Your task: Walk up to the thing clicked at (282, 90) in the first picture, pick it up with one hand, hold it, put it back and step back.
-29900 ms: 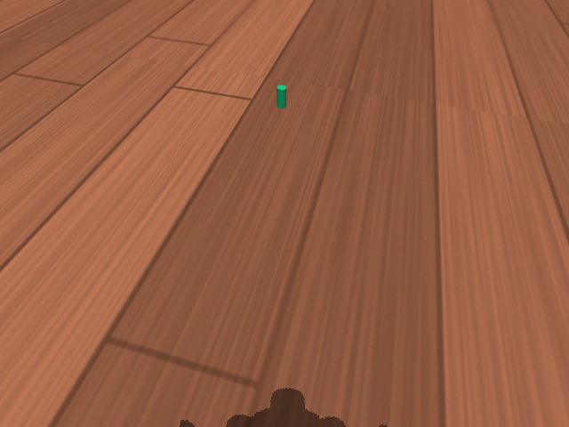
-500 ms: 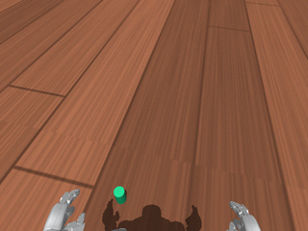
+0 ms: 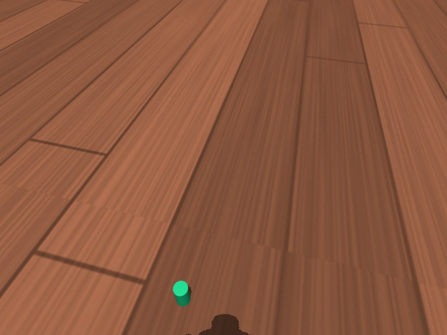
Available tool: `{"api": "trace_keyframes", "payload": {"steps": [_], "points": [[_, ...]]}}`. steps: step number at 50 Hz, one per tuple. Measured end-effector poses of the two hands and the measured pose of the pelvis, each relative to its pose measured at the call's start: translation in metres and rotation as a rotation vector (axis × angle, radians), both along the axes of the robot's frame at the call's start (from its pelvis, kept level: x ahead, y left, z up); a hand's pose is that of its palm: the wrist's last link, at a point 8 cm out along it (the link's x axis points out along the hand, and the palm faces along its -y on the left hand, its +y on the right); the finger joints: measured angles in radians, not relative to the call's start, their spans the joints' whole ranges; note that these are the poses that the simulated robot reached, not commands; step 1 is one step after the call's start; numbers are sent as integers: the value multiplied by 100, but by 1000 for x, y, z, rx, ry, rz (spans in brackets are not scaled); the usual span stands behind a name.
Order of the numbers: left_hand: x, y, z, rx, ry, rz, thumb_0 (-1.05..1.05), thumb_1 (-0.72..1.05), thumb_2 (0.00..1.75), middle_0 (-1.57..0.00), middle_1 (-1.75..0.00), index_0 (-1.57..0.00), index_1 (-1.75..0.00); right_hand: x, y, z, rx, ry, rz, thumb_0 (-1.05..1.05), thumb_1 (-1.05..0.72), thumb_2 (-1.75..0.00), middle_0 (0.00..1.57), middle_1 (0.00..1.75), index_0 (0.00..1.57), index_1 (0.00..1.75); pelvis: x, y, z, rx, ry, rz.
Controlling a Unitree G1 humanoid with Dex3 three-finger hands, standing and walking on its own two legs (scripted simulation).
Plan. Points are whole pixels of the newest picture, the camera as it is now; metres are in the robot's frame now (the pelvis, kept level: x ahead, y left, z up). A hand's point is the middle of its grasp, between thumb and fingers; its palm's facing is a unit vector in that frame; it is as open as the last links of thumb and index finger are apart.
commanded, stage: stand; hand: left
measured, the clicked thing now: (182, 293) +0.42 +0.17 -0.71
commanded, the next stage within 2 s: step back in 1.52 s
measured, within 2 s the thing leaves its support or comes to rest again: neither
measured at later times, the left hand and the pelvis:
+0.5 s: hand out of the picture +0.04 +0.24 -0.16, palm faces -0.02 -0.94 -0.35, open 7.4 cm; pelvis -0.01 -0.01 +0.01, yaw +0 degrees
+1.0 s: hand out of the picture +0.09 +0.24 -0.15, palm faces -0.03 -0.94 -0.34, open 7.4 cm; pelvis +0.02 -0.01 +0.01, yaw -1 degrees
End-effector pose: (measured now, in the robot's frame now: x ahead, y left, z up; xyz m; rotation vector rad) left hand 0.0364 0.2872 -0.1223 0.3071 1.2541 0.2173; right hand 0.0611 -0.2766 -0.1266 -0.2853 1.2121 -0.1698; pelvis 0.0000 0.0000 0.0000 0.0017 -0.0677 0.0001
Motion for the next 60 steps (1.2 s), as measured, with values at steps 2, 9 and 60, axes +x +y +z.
{"api": "trace_keyframes", "payload": {"steps": [2,9,60], "points": [[-3,0,1,1,8,3,1,90,89,-20,-30,-21,-30,-2,1,0,6,4,-2,1,-91,-90,20,30,20,30,-2,0,1,0,-4,0],[-8,1,5,8,20,9,0,90,89,-20,-30,-21,-30,-8,-2,0,11,16,-10,1,-91,-90,20,30,20,30,-7,-2,4,0,-10,0],[58,-5,10,-1,3,-18,0,90,89,-20,-30,-21,-30,31,-22,8,-22,30,-27,1,-91,-90,20,30,20,30,28,-8,9,0,32,-17]]}}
